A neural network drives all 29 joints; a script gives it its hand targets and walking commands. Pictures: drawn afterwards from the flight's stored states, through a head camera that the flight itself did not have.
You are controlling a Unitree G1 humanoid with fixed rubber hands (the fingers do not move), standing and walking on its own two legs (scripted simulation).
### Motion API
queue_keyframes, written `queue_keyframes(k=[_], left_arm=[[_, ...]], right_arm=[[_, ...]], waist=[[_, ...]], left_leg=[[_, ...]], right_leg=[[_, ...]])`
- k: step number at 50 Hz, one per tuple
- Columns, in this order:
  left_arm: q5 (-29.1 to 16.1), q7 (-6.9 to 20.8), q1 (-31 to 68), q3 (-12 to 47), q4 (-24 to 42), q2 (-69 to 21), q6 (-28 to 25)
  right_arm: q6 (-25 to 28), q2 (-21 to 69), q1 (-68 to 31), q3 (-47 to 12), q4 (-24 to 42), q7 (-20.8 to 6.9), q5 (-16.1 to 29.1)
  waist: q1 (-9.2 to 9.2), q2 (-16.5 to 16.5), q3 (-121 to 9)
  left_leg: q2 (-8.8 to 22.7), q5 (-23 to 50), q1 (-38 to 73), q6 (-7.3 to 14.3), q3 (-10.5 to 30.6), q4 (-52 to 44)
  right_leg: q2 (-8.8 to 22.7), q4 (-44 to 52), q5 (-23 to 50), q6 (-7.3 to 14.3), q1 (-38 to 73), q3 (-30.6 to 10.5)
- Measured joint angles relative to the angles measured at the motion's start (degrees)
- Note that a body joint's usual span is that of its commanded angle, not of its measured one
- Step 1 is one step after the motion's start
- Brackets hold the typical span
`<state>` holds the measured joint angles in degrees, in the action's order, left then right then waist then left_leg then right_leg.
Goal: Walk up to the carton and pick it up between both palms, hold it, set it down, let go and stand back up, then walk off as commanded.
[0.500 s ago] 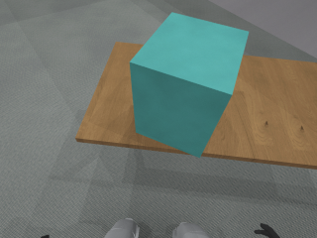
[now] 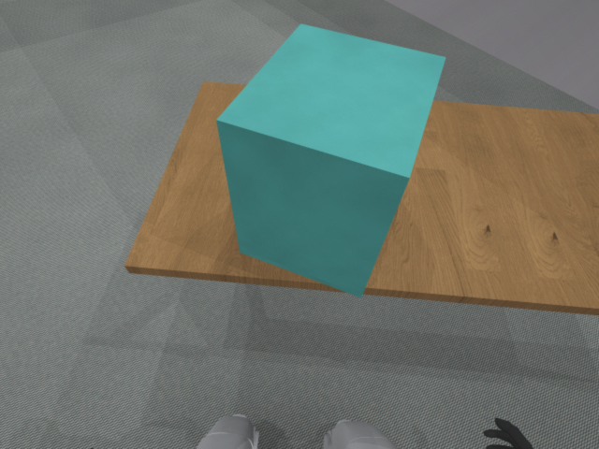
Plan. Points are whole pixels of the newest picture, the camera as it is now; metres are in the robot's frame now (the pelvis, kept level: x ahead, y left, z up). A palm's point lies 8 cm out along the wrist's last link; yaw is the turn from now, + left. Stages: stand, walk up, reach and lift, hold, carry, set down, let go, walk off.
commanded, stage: walk up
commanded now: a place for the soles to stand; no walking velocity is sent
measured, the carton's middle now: (332, 165) +0.50 -0.04 +0.06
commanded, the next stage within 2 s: reach and lift in 1.82 s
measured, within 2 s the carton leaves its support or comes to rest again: neither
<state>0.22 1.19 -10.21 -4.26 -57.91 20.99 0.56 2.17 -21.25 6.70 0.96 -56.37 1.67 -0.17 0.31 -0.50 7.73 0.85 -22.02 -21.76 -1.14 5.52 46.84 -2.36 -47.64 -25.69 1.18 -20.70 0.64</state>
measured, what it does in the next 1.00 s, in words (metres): steps on the spot: left foot, then right foot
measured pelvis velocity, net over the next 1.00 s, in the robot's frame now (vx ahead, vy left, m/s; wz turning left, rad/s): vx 0.06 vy -0.04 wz -0.05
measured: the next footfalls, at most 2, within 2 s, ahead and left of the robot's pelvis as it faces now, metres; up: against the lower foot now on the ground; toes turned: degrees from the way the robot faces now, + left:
left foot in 0.36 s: +0.10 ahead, +0.14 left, +0.00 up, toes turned -5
right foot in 0.68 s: +0.08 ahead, -0.15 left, +0.00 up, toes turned -2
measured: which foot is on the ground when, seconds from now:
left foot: down 0.00-0.06, up 0.08-0.34, down 0.36-0.68, up 0.70-0.96, down 0.98-1.00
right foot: down 0.00-0.42, up 0.44-0.66, down 0.68-1.00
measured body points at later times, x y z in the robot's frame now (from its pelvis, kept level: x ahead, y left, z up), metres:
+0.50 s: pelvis +0.03 -0.01 +0.00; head +0.07 +0.01 +0.45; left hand +0.10 +0.30 -0.14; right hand +0.11 -0.33 -0.10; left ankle +0.06 +0.14 -0.70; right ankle +0.02 -0.11 -0.69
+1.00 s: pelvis +0.06 -0.04 +0.00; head +0.10 -0.05 +0.44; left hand +0.13 +0.28 -0.12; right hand +0.12 -0.36 -0.13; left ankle +0.09 +0.10 -0.70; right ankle +0.04 -0.14 -0.70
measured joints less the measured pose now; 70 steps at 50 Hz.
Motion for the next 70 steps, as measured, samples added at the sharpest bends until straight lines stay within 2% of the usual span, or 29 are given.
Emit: queue_keyframes(k=[3,5,7,14,18,20,21,27,32,34,36,40,49,51,60,70], left_arm=[[0.00,0.50,-0.03,-0.01,0.00,-0.01,0.00],[0.00,0.78,-0.04,-0.01,0.00,-0.04,-0.01],[0.00,0.79,-0.04,-0.02,0.00,-0.04,-0.01],[0.00,0.66,-0.05,-0.02,0.00,-0.04,-0.01],[0.00,0.27,-0.05,-0.02,0.03,-0.05,-0.01],[0.00,0.27,-0.02,-0.02,0.19,-0.05,-0.02],[0.00,0.27,-0.02,-0.02,0.38,-0.05,-0.02],[0.00,0.27,-0.02,-0.02,0.56,-0.05,0.36],[0.00,0.67,-0.02,-0.12,0.57,0.37,0.36],[0.00,0.68,-0.20,-0.30,0.58,0.39,0.19],[0.00,0.67,-1.08,-0.30,0.55,0.05,-0.24],[0.00,0.63,-1.45,-0.32,0.57,-0.06,-0.66],[0.00,-0.84,-1.46,-0.31,0.56,-0.07,-2.42],[0.00,-0.88,-1.26,-0.31,0.56,-0.07,-2.42],[0.00,-0.88,-1.01,-0.20,0.56,-0.10,-2.42],[0.00,-0.88,-1.01,-0.17,0.56,-0.10,-2.42]], right_arm=[[-0.05,0.00,0.06,0.42,0.00,0.19,0.00],[-0.23,-0.03,0.05,0.54,-0.01,0.50,0.00],[-0.55,-0.18,0.05,0.76,-0.01,0.71,0.00],[-0.87,-0.37,0.06,1.31,0.00,0.93,0.00],[-0.87,-0.37,0.07,1.31,0.00,1.24,0.00],[-0.61,-0.33,0.37,1.22,0.02,1.26,-0.01],[-0.14,-0.32,0.73,1.13,0.03,1.26,-0.01],[0.67,-0.32,2.77,1.05,-0.01,1.33,0.00],[0.67,-0.32,3.32,1.06,0.00,1.00,0.00],[0.65,-0.30,3.24,1.07,0.00,0.76,0.00],[0.03,-0.30,2.92,1.02,-0.03,0.69,-0.01],[-0.34,-0.51,2.83,1.13,0.00,0.68,0.00],[-0.84,-0.61,2.82,1.26,0.01,0.54,0.00],[-0.84,-0.48,2.83,0.85,-0.03,0.42,-0.01],[0.27,-0.45,2.16,-1.07,-0.03,-0.28,-0.01],[0.27,-0.45,1.48,-1.05,-0.04,-0.83,0.00]], waist=[[0.01,-0.33,-0.04],[0.02,-0.42,-0.06],[0.02,-0.24,-0.06],[0.01,0.65,-0.08],[0.01,0.74,-0.08],[0.01,0.30,-0.09],[0.00,-0.01,-0.09],[0.00,-0.24,-0.09],[0.02,-1.35,-0.09],[0.05,-1.78,-0.10],[0.04,-1.32,0.03],[0.02,-0.21,-0.02],[-0.01,3.12,-0.08],[0.02,2.76,-0.06],[0.01,1.32,-0.25],[0.01,1.62,-0.57]], left_leg=[[0.55,-0.50,0.34,0.02,-0.02,0.04],[0.49,-3.99,0.08,0.04,-0.04,0.82],[0.41,-6.10,-0.61,0.04,-0.04,1.62],[0.40,-6.18,-1.62,0.04,-0.03,1.78],[0.41,-5.40,-1.57,0.25,-0.02,1.39],[0.25,0.90,-1.30,0.01,-0.05,-0.07],[0.11,1.21,-1.14,-0.46,-0.08,-0.29],[1.29,-1.01,1.20,-0.68,-0.05,-0.38],[1.69,-1.60,1.72,-0.68,-0.08,-0.39],[1.80,-2.04,1.48,-0.72,-0.11,0.20],[1.84,-4.09,1.02,-0.39,-0.13,3.42],[-0.03,-6.94,-1.16,-0.39,-0.09,5.75],[-0.01,-5.50,-1.05,0.42,-0.05,3.08],[-0.55,-0.90,-0.67,0.25,-0.21,1.46],[-1.08,-0.80,-0.21,0.43,-0.25,0.89],[-1.19,0.08,-0.14,0.43,-0.25,0.74]], right_leg=[[-0.64,0.07,2.57,1.72,0.00,0.04],[-0.87,0.12,2.42,2.73,0.01,0.03],[-1.00,0.46,1.92,2.96,0.01,0.03],[-1.74,1.56,1.62,2.99,0.56,0.04],[-2.31,1.56,1.27,2.68,0.81,0.04],[-2.09,1.57,1.21,2.35,0.93,0.02],[-1.88,1.52,1.41,2.12,0.95,0.03],[-1.52,-4.64,-3.44,0.85,0.94,0.02],[0.84,-4.54,-4.96,0.53,0.91,-0.01],[1.59,-0.04,-3.69,0.73,1.90,0.00],[0.78,0.08,0.67,0.85,2.08,0.12],[0.08,0.75,0.14,1.60,2.37,0.12],[-1.29,0.90,-0.49,1.10,2.56,0.14],[-0.65,0.90,-0.52,0.67,2.67,0.08],[0.65,2.01,0.37,-0.25,3.31,0.12],[0.78,2.01,1.17,-0.47,3.33,0.11]])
